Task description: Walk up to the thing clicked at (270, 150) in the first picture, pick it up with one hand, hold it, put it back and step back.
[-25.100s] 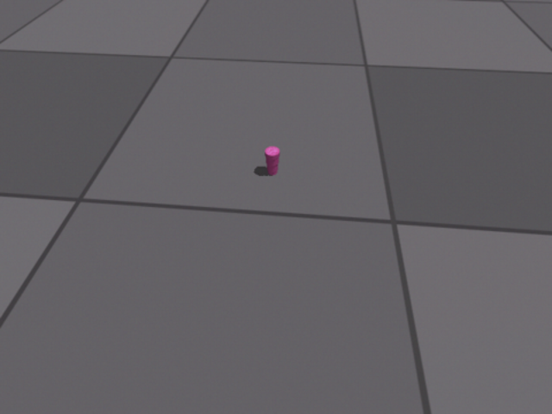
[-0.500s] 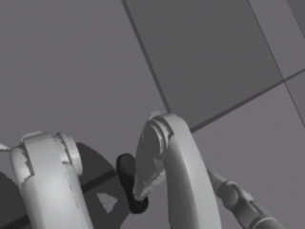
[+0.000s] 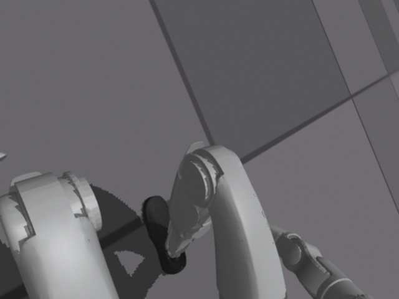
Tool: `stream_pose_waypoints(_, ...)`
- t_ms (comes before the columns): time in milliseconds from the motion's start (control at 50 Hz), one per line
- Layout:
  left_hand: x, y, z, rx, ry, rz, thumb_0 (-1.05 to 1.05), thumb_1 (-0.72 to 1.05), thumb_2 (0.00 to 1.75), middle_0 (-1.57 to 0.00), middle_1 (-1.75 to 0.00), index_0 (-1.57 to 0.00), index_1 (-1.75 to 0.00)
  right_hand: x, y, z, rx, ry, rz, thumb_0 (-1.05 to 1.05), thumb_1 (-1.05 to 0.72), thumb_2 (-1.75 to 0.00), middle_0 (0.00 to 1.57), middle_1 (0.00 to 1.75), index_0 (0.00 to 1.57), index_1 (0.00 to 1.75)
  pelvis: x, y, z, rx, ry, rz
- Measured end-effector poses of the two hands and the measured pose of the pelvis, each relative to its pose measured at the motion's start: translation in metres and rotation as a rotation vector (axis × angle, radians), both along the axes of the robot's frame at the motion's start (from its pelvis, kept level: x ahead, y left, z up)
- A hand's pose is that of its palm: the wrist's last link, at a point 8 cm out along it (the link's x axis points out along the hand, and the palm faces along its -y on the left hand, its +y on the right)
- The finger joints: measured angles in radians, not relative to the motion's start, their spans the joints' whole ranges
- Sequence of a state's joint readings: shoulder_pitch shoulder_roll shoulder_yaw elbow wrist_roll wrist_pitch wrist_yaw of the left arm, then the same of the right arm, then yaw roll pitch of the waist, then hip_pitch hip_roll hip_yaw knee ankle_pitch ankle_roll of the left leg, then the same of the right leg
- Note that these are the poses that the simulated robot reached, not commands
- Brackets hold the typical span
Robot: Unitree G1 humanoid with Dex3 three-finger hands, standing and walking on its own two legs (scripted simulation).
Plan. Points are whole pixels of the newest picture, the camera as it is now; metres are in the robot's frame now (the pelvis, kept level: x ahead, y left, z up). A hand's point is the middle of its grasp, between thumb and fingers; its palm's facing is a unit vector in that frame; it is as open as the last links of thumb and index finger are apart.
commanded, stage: close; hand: left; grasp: from the side
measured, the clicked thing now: out of the picture +0.42 +0.29 -0.21
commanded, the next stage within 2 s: settle in 0.38 s
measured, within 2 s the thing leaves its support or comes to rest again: leaves its support in 0.76 s
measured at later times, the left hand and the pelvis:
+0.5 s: hand out of the picture +0.42 +0.28 -0.19, palm faces +0.36 -0.93 -0.01, open 9.1 cm; pelvis +0.00 +0.00 +0.00, yaw -1 degrees
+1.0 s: hand out of the picture +0.41 +0.30 -0.14, palm faces +0.36 -0.93 -0.01, open 9.1 cm; pelvis +0.00 +0.00 +0.01, yaw +1 degrees
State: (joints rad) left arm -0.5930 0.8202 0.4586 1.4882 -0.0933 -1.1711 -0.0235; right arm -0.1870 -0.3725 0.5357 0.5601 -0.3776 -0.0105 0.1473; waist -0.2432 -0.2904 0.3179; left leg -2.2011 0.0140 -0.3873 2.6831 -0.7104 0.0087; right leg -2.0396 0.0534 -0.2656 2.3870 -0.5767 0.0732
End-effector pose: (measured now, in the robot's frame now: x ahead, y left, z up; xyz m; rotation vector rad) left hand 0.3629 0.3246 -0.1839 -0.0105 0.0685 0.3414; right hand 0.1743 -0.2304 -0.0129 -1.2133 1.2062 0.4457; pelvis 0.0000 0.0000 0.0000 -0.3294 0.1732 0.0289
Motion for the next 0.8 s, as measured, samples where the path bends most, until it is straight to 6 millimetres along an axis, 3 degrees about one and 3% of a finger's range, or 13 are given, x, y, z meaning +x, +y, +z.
stream_pose_waypoints(160, 0.007, 0.000, -0.002, 0.005, 0.003, 0.003, 0.00, 0.14, 0.50, -0.45, -0.43, -0.43, -0.43, 0.000, 0.001, 0.002, -0.012, 0.007, -0.004, 0.00, -0.89, -0.90, 0.21, 0.30, 0.20, 0.30, 0.001, 0.001, 0.001, -0.008, 0.002, -0.005)
stream_pose_waypoints(220, 0.007, -0.002, -0.003, 0.005, 0.006, -0.007, 0.01, 0.17, 0.54, -0.52, -0.50, -0.50, -0.50, -0.001, 0.001, 0.003, -0.017, 0.012, -0.005, 0.00, -0.88, -0.90, 0.21, 0.30, 0.20, 0.30, 0.001, 0.001, 0.002, -0.010, 0.003, -0.005)
stream_pose_waypoints(440, 0.011, 0.000, -0.004, 0.002, 0.011, 0.027, 0.00, 0.01, 0.69, -0.70, -0.82, -0.68, -0.81, -0.004, -0.001, 0.005, -0.033, 0.022, -0.011, 0.00, -0.88, -0.90, 0.21, 0.30, 0.20, 0.30, 0.000, 0.002, 0.003, -0.012, 0.004, -0.009)
stream_pose_waypoints(560, 0.016, 0.000, -0.004, 0.003, 0.015, 0.027, -0.01, -0.09, 0.83, -0.73, -0.93, -0.72, -0.91, -0.008, -0.003, 0.005, -0.038, 0.029, -0.021, 0.00, -0.89, -0.90, 0.21, 0.30, 0.20, 0.30, 0.000, 0.002, 0.003, -0.011, 0.002, -0.010)
stream_pose_waypoints(800, 0.016, 0.002, 0.002, 0.003, -0.007, 0.033, -0.03, -0.16, 0.93, -0.75, -0.94, -0.75, -0.93, -0.012, -0.007, 0.002, -0.028, 0.040, -0.056, 0.00, -0.91, -0.90, 0.21, 0.30, 0.20, 0.30, 0.001, -0.001, 0.004, -0.003, 0.013, -0.006)
